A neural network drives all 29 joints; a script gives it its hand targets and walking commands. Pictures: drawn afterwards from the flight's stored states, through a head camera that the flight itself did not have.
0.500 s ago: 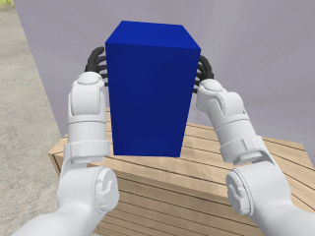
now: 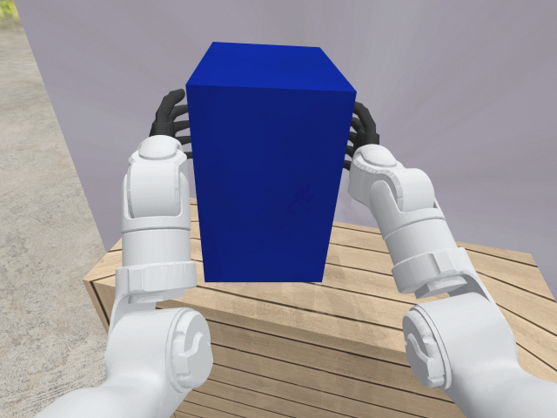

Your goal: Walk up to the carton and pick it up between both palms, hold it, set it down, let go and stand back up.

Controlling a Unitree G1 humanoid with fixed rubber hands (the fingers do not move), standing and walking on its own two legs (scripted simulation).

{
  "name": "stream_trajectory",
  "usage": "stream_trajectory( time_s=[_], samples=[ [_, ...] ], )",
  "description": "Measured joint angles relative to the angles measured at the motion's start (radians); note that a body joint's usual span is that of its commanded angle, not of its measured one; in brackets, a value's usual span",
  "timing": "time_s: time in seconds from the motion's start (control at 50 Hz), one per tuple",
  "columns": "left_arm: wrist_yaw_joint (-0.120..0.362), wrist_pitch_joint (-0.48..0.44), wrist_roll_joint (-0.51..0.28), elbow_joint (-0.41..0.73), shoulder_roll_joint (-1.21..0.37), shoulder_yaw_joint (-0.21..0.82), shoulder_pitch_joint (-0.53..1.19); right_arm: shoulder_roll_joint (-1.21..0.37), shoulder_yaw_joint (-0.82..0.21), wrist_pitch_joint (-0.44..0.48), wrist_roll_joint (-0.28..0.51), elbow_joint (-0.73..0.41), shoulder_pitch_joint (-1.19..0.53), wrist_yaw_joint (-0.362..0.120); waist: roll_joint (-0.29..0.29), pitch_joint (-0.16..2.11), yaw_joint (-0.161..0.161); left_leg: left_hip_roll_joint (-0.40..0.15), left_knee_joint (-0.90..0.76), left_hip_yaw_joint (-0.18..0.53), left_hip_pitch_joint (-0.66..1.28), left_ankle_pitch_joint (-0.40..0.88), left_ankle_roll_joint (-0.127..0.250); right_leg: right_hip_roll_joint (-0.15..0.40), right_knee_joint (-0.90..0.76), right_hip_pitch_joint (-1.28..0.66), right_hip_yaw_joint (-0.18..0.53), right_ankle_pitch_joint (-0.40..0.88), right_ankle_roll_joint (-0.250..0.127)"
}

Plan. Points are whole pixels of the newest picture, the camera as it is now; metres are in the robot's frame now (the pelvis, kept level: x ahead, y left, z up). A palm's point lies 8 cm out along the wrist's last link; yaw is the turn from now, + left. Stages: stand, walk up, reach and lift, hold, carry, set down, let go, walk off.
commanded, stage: hold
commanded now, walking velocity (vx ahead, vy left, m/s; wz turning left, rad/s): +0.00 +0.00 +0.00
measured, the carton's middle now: (265, 158) +0.41 -0.01 +0.24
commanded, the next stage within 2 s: none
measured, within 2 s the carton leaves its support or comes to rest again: neither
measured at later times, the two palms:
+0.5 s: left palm (161, 142) +0.37 +0.12 +0.29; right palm (359, 151) +0.36 -0.14 +0.27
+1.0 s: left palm (165, 147) +0.37 +0.12 +0.28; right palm (360, 155) +0.36 -0.14 +0.26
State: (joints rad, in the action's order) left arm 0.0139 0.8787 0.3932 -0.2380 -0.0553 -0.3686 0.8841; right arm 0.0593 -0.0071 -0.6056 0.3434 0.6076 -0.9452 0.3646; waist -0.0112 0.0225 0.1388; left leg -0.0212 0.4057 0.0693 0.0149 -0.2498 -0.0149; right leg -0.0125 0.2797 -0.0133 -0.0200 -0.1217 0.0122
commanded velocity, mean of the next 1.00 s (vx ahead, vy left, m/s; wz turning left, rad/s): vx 0.00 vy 0.00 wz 0.00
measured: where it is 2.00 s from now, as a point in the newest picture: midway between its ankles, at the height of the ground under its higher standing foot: outside the picture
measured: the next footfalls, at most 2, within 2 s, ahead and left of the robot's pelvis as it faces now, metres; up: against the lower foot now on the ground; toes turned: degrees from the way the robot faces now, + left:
none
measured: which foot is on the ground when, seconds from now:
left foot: down 0.00-1.00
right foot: down 0.00-1.00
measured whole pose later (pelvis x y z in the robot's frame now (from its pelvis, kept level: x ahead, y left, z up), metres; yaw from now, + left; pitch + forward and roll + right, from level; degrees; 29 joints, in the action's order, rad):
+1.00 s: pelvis +0.00 +0.00 +0.00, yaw +1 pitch -9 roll -2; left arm 0.02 0.86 0.38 -0.29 -0.03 -0.37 0.91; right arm 0.05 0.01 -0.60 0.32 0.64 -0.96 0.36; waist -0.02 0.03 0.14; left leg -0.02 0.40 0.08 -0.01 -0.24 -0.02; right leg -0.01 0.28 0.01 -0.02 -0.12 0.01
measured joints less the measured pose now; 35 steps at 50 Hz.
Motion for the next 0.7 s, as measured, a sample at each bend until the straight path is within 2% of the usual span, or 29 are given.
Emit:
stream_trajectory(
  time_s=[0.12, 0.24, 0.36, 0.7],
  samples=[
    [0.003, -0.006, 0.004, -0.051, 0.01, -0.021, 0.037, -0.01, 0.014, 0.009, -0.028, 0.042, -0.02, -0.011, -0.001, 0.002, -0.012, 0.002, -0.018, -0.005, -0.008, 0.017, -0.002, 0.002, 0.007, 0.021, 0.006, 0.005, -0.003],
    [0.003, -0.021, -0.008, -0.064, 0.024, -0.016, 0.054, -0.011, 0.017, 0.019, -0.041, 0.037, -0.029, -0.01, -0.002, 0.005, -0.019, 0.002, -0.017, 0.002, -0.026, 0.025, -0.006, 0.001, 0.006, 0.034, -0.001, 0.01, -0.006],
    [0.009, -0.029, -0.004, -0.11, 0.031, -0.03, 0.077, -0.021, 0.043, 0.01, -0.059, 0.066, -0.049, -0.01, -0.009, 0.011, -0.015, 0.003, -0.022, 0.009, -0.034, 0.031, -0.006, 0.003, 0.005, 0.042, -0.007, 0.011, -0.008],
    [0.009, -0.02, -0.007, -0.082, 0.029, -0.012, 0.046, -0.01, 0.019, 0.006, -0.026, 0.056, -0.035, -0.002, -0.014, 0.019, -0.005, 0.005, -0.011, 0.004, -0.03, 0.017, -0.001, 0.003, 0.003, 0.032, 0.0, 0.004, -0.002]
  ],
)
